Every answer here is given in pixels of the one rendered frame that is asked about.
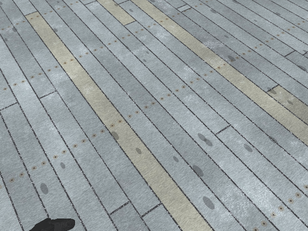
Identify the robot left hand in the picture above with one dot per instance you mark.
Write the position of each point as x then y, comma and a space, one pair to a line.
58, 224

